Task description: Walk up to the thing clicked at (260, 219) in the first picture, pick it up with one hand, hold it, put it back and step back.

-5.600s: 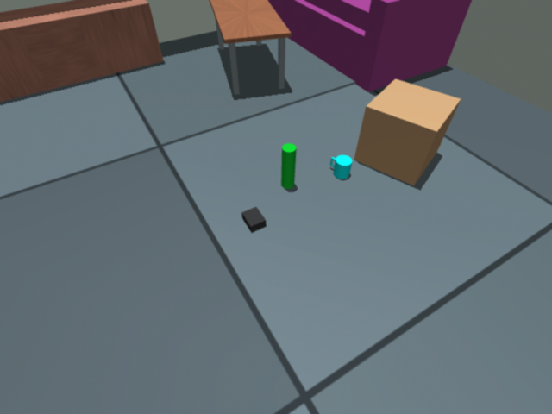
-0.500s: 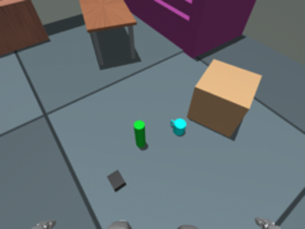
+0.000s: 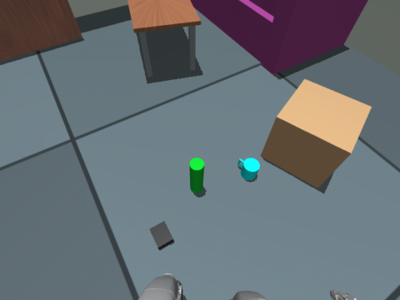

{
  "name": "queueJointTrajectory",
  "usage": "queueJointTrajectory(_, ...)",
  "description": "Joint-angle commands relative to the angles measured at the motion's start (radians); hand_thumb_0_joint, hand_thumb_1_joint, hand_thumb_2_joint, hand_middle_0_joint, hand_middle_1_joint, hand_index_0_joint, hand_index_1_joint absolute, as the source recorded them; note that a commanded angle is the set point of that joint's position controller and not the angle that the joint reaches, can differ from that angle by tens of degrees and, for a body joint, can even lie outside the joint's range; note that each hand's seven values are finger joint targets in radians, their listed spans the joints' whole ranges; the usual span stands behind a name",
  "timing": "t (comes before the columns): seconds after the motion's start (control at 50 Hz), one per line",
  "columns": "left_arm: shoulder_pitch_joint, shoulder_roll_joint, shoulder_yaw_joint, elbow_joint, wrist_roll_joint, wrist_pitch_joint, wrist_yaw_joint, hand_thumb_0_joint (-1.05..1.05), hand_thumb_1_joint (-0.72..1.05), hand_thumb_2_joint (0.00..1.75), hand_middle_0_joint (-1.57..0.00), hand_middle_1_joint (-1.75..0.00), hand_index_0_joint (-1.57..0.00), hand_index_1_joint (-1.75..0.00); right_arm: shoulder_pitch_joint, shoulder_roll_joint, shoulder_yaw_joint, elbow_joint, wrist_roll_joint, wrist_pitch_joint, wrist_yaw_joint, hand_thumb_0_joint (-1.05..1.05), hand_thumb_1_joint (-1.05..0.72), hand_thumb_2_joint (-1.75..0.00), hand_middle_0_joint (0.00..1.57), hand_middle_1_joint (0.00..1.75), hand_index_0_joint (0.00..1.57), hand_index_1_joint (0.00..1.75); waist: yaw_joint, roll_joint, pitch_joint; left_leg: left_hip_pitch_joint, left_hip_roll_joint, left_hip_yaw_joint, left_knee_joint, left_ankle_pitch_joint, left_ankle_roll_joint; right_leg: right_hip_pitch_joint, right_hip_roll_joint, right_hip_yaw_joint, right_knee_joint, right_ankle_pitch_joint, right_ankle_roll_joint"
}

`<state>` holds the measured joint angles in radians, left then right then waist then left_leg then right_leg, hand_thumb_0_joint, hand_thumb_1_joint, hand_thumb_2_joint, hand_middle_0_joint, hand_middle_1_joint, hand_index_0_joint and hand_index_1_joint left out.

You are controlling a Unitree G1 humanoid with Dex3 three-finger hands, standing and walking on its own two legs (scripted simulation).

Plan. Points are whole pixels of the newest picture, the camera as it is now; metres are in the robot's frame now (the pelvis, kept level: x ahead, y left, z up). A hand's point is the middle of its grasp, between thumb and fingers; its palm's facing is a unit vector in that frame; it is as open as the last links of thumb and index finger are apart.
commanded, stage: walk up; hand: left
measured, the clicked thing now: (161, 235) +0.42 +0.20 -0.73
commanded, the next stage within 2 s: stand in 1.08 s
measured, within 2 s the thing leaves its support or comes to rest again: neither
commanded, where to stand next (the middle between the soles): +0.08 -0.01 m, yaw -3 degrees
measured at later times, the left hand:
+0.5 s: hand out of the picture +0.01 +0.23 -0.12, palm faces -0.03 -0.90 -0.43, open 7.3 cm
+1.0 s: hand out of the picture +0.07 +0.26 -0.15, palm faces -0.02 -0.93 -0.36, open 7.3 cm
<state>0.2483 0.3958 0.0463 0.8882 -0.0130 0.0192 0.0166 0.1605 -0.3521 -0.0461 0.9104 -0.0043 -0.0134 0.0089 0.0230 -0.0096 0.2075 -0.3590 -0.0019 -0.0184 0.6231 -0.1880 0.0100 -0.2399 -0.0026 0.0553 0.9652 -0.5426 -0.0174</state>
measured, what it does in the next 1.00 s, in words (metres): steps on the spot: right foot, then left foot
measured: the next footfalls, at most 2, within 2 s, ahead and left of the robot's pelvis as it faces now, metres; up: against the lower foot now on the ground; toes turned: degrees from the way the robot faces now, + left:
right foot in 0.28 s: +0.00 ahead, -0.13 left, +0.00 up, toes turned -4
left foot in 0.72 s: +0.03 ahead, +0.11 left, +0.00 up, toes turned -3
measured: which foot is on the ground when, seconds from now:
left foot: down 0.00-0.28, up 0.30-0.70, down 0.72-1.00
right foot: up 0.00-0.26, down 0.28-0.74, up 0.76-1.00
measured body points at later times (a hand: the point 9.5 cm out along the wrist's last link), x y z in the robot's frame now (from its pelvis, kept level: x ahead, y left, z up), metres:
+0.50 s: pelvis -0.05 -0.03 +0.01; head -0.02 -0.07 +0.46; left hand +0.01 +0.28 -0.09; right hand +0.03 -0.36 -0.13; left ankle -0.05 +0.11 -0.66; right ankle -0.04 -0.13 -0.72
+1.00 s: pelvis -0.01 -0.01 +0.00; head +0.03 +0.01 +0.45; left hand +0.07 +0.31 -0.12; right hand +0.07 -0.33 -0.10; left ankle +0.02 +0.12 -0.72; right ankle +0.04 -0.16 -0.68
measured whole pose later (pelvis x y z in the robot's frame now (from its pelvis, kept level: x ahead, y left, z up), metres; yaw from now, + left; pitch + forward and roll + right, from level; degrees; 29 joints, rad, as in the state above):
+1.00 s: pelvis -0.01 -0.01 +0.00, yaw -1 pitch -4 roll +0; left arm 0.24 0.42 0.05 0.88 -0.02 0.02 -0.01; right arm 0.24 -0.39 -0.03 0.85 -0.02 -0.02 -0.01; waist 0.00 -0.05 0.14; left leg -0.26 0.04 0.02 0.65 -0.31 0.00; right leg -0.45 -0.03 0.06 0.94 -0.44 0.01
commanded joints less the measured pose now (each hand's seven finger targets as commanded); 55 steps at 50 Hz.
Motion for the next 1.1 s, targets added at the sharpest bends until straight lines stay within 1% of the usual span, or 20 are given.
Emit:
queueJointTrajectory(0.0,0.113,0.198,0.045,-0.013,-0.007,0.0,0.007,0.0,0.9,0.9,-0.2,-0.3,-0.2,-0.3,-0.035,-0.281,-0.062,-0.096,-0.005,-0.013,-0.04,0.0,-0.9,-0.9,0.2,0.3,0.2,0.3,0.007,0.157,-0.227,0.098,0.256,-0.231,-0.236,0.059,0.182,-0.074,-0.021,0.065,0.064,-0.041,-0.019)
queueJointTrajectory(0.14,0.078,0.166,0.065,-0.004,0.006,0.001,0.021,0.0,0.9,0.9,-0.2,-0.3,-0.2,-0.3,-0.065,-0.283,-0.072,-0.139,-0.008,0.044,-0.027,0.0,-0.9,-0.9,0.2,0.3,0.2,0.3,-0.016,0.228,-0.277,0.107,0.304,-0.202,-0.12,0.595,0.249,-0.077,0.017,-0.058,-0.009,0.033,0.023)
queueJointTrajectory(0.22,0.134,0.158,0.084,-0.007,0.042,0.01,-0.002,0.0,0.9,0.9,-0.2,-0.3,-0.2,-0.3,-0.161,-0.276,-0.074,-0.182,-0.001,0.056,-0.033,0.0,-0.9,-0.9,0.2,0.3,0.2,0.3,0.045,0.17,-0.311,-0.013,0.257,-0.173,-0.023,0.228,0.138,0.059,-0.009,-0.06,-0.336,0.243,-0.029)
queueJointTrajectory(0.24,0.104,0.196,0.099,-0.032,0.063,0.007,-0.003,0.0,0.9,0.9,-0.2,-0.3,-0.2,-0.3,-0.138,-0.233,-0.061,-0.182,0.004,0.06,-0.035,0.0,-0.9,-0.9,0.2,0.3,0.2,0.3,0.04,0.015,-0.247,-0.136,0.176,-0.134,0.08,0.027,0.079,0.05,-0.094,0.106,-0.487,0.202,-0.053)
queueJointTrajectory(0.26,0.035,0.299,0.12,-0.078,0.07,0.001,-0.005,0.0,0.9,0.9,-0.2,-0.3,-0.2,-0.3,-0.101,-0.166,-0.046,-0.187,0.01,0.061,-0.042,0.0,-0.9,-0.9,0.2,0.3,0.2,0.3,0.02,-0.289,-0.17,-0.273,-0.045,-0.01,0.315,-0.351,0.009,-0.022,-0.328,0.446,-0.645,0.286,-0.128)
queueJointTrajectory(0.28,-0.044,0.359,0.125,-0.127,0.078,-0.003,-0.004,0.0,0.9,0.9,-0.2,-0.3,-0.2,-0.3,-0.147,-0.223,-0.068,-0.178,0.004,0.06,-0.065,0.0,-0.9,-0.9,0.2,0.3,0.2,0.3,0.05,-0.267,-0.167,-0.192,-0.088,-0.137,0.537,-0.481,0.006,-0.18,-0.429,0.531,-0.642,0.479,-0.277)
queueJointTrajectory(0.34,-0.114,0.206,0.087,-0.115,0.061,-0.039,0.01,0.0,0.9,0.9,-0.2,-0.3,-0.2,-0.3,-0.014,-0.213,-0.062,-0.11,0.024,0.041,-0.044,0.0,-0.9,-0.9,0.2,0.3,0.2,0.3,-0.035,-0.055,-0.247,-0.162,-0.079,-0.179,0.6,-0.258,0.001,-0.018,-0.23,0.222,-0.519,0.494,-0.182)
queueJointTrajectory(0.4,0.045,0.269,0.117,-0.115,0.073,-0.081,-0.017,0.0,0.9,0.9,-0.2,-0.3,-0.2,-0.3,-0.009,-0.296,-0.081,-0.111,-0.016,0.009,0.007,0.0,-0.9,-0.9,0.2,0.3,0.2,0.3,0.062,-0.159,-0.268,-0.359,-0.047,-0.088,0.485,-0.226,-0.009,0.284,-0.264,0.382,-0.665,-0.317,-0.2)
queueJointTrajectory(0.42,0.078,0.279,0.119,-0.111,0.069,-0.087,-0.017,0.0,0.9,0.9,-0.2,-0.3,-0.2,-0.3,-0.052,-0.301,-0.083,-0.127,-0.02,0.006,0.015,0.0,-0.9,-0.9,0.2,0.3,0.2,0.3,0.085,-0.133,-0.202,-0.424,-0.036,-0.127,0.447,-0.232,-0.011,0.312,-0.305,0.456,-0.69,-0.363,-0.207)
queueJointTrajectory(0.5,0.142,0.271,0.112,-0.095,0.047,-0.101,-0.021,0.0,0.9,0.9,-0.2,-0.3,-0.2,-0.3,-0.039,-0.257,-0.067,-0.127,-0.023,-0.016,0.03,0.0,-0.9,-0.9,0.2,0.3,0.2,0.3,0.081,-0.121,-0.084,-0.356,-0.024,-0.123,0.284,-0.204,-0.024,0.276,-0.276,0.309,-0.74,-0.062,-0.167)
queueJointTrajectory(0.66,0.019,0.262,0.098,-0.16,0.046,-0.053,-0.062,0.0,0.9,0.9,-0.2,-0.3,-0.2,-0.3,0.228,-0.244,-0.08,-0.052,-0.012,-0.064,0.019,0.0,-0.9,-0.9,0.2,0.3,0.2,0.3,-0.052,-0.131,-0.159,0.24,-0.019,0.09,-0.138,-0.023,0.009,-0.1,-0.171,0.025,-0.548,-0.007,-0.155)
queueJointTrajectory(0.7,0.058,0.137,0.056,-0.165,0.042,-0.028,-0.059,0.0,0.9,0.9,-0.2,-0.3,-0.2,-0.3,0.343,-0.303,-0.102,-0.028,-0.03,-0.077,-0.025,0.0,-0.9,-0.9,0.2,0.3,0.2,0.3,-0.096,0.113,-0.198,0.466,0.078,-0.128,-0.243,-0.216,0.041,-0.346,-0.062,-0.064,-0.172,0.0,-0.086)
queueJointTrajectory(0.72,0.06,0.104,0.044,-0.175,0.034,-0.022,-0.057,0.0,0.9,0.9,-0.2,-0.3,-0.2,-0.3,0.338,-0.368,-0.104,-0.06,-0.047,-0.086,-0.036,0.0,-0.9,-0.9,0.2,0.3,0.2,0.3,-0.079,0.206,-0.15,0.37,0.327,-0.578,-0.365,-0.422,0.105,-0.478,0.038,0.007,0.054,-0.012,-0.028)
queueJointTrajectory(0.74,0.075,0.225,0.075,-0.143,0.031,-0.014,-0.042,0.0,0.9,0.9,-0.2,-0.3,-0.2,-0.3,0.269,-0.444,-0.118,-0.091,-0.018,-0.083,-0.037,0.0,-0.9,-0.9,0.2,0.3,0.2,0.3,-0.075,0.132,-0.09,0.19,0.449,-0.682,-0.436,-0.554,0.239,-0.423,-0.034,0.092,0.12,-0.002,-0.034)
queueJointTrajectory(0.86,0.128,0.213,0.072,-0.046,0.014,-0.003,-0.04,0.0,0.9,0.9,-0.2,-0.3,-0.2,-0.3,0.081,-0.303,-0.06,-0.131,-0.011,-0.078,-0.047,0.0,-0.9,-0.9,0.2,0.3,0.2,0.3,0.004,0.182,-0.061,-0.005,0.273,-0.157,-0.241,0.297,0.21,-0.191,-0.044,0.056,0.061,0.097,0.013)
queueJointTrajectory(0.94,0.078,0.189,0.057,-0.045,-0.022,-0.008,-0.002,0.0,0.9,0.9,-0.2,-0.3,-0.2,-0.3,0.003,-0.285,-0.053,-0.16,-0.019,-0.001,-0.041,0.0,-0.9,-0.9,0.2,0.3,0.2,0.3,-0.007,0.317,-0.104,0.011,0.222,-0.061,-0.109,0.659,0.218,-0.129,-0.003,-0.053,-0.013,0.113,0.03)
queueJointTrajectory(1.02,0.134,0.204,0.063,-0.011,-0.006,-0.036,0.027,0.0,0.9,0.9,-0.2,-0.3,-0.2,-0.3,-0.037,-0.264,-0.063,-0.187,0.004,0.059,-0.026,0.0,-0.9,-0.9,0.2,0.3,0.2,0.3,0.026,0.182,-0.265,0.105,0.132,-0.009,0.153,0.41,0.127,0.007,0.025,-0.137,-0.412,0.421,0.039)
queueJointTrajectory(1.04,0.115,0.253,0.078,-0.021,0.014,-0.048,0.031,0.0,0.9,0.9,-0.2,-0.3,-0.2,-0.3,-0.001,-0.225,-0.053,-0.182,0.016,0.068,-0.025,0.0,-0.9,-0.9,0.2,0.3,0.2,0.3,0.024,0.015,-0.268,0.008,0.092,0.003,0.273,0.206,0.079,0.072,-0.048,-0.021,-0.453,0.671,0.029)
queueJointTrajectory(1.06,0.09,0.271,0.058,-0.043,0.058,-0.067,0.016,0.0,0.9,0.9,-0.2,-0.3,-0.2,-0.3,0.141,-0.1,-0.007,-0.151,0.02,0.044,-0.028,0.0,-0.9,-0.9,0.2,0.3,0.2,0.3,-0.027,-0.299,-0.376,-0.093,-0.023,-0.027,0.351,-0.409,0.019,0.178,-0.313,0.395,-0.58,0.526,-0.051)
queueJointTrajectory(1.08,0.058,0.333,0.071,-0.037,0.052,-0.073,0.006,0.0,0.9,0.9,-0.2,-0.3,-0.2,-0.3,0.113,-0.19,-0.032,-0.133,0.013,0.048,-0.039,0.0,-0.9,-0.9,0.2,0.3,0.2,0.3,0.0,-0.229,-0.375,-0.01,-0.011,-0.138,0.405,-0.462,0.04,-0.012,-0.375,0.454,-0.619,0.253,-0.195)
